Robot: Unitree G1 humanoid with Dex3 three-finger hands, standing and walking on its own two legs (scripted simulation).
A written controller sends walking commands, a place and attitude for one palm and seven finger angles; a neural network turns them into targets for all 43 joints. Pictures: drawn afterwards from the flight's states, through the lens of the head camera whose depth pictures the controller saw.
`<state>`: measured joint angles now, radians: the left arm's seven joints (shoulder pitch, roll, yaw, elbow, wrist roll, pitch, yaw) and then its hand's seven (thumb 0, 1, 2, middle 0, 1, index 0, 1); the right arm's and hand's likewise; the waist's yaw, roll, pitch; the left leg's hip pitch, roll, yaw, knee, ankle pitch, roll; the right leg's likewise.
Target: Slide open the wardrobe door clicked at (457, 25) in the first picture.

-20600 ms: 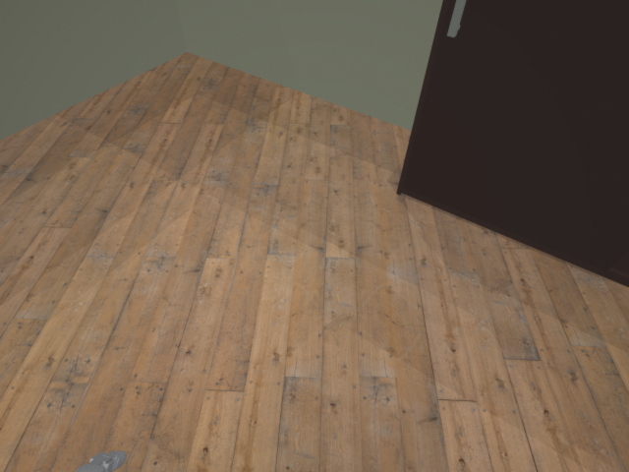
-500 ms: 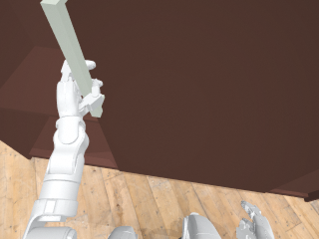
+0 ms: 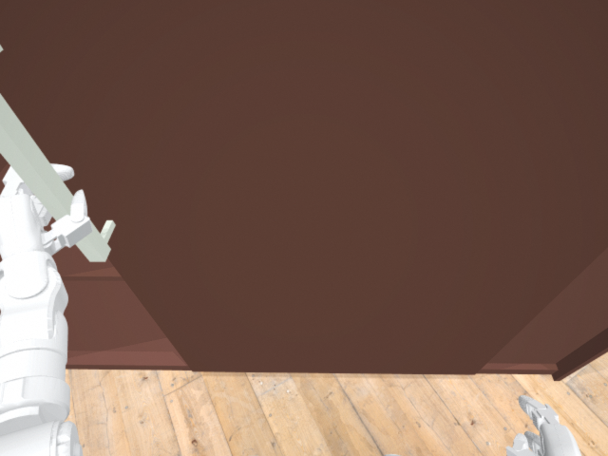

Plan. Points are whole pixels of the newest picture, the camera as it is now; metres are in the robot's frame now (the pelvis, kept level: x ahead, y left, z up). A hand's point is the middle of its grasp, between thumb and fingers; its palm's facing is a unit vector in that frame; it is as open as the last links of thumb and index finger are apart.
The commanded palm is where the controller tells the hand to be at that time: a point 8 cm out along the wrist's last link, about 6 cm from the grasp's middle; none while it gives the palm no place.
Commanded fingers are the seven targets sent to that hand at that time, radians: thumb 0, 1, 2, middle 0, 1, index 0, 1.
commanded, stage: stop walking and hold the door there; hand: left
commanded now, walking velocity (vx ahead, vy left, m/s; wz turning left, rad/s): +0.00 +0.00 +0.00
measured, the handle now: (54, 170) +0.41 +0.33 +0.17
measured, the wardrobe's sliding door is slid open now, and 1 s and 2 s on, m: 0.59 0.59 0.59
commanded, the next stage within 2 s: loosen the grip on the handle in 1.96 s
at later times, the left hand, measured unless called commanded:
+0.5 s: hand (76, 217) +0.37 +0.31 +0.13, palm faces +0.45 -0.86 -0.25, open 5.9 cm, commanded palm +0.33 +0.34 +0.11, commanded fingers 0.00 0.90 0.90 -0.45 -1.40 -0.45 -1.40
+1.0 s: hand (76, 217) +0.37 +0.31 +0.13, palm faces +0.40 -0.88 -0.26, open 5.6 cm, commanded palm +0.33 +0.35 +0.11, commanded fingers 0.00 0.90 0.90 -0.45 -1.40 -0.45 -1.40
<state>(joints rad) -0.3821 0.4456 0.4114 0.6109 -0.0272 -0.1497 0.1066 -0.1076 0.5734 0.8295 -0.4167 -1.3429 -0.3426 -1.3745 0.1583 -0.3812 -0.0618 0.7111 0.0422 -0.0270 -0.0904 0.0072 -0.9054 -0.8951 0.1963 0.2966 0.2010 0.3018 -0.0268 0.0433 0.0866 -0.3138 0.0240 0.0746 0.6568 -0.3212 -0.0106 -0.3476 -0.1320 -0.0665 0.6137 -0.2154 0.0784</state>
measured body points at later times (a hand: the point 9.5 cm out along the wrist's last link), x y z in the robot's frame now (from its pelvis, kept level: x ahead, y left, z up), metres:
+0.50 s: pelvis -0.05 +0.01 +0.01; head -0.04 +0.01 +0.46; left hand +0.34 +0.35 +0.14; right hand +0.00 -0.28 -0.10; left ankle +0.03 +0.10 -0.72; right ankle -0.02 -0.12 -0.72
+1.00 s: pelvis -0.04 +0.02 +0.01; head -0.04 +0.00 +0.46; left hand +0.34 +0.35 +0.14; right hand +0.00 -0.29 -0.10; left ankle +0.01 +0.12 -0.70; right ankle -0.02 -0.12 -0.72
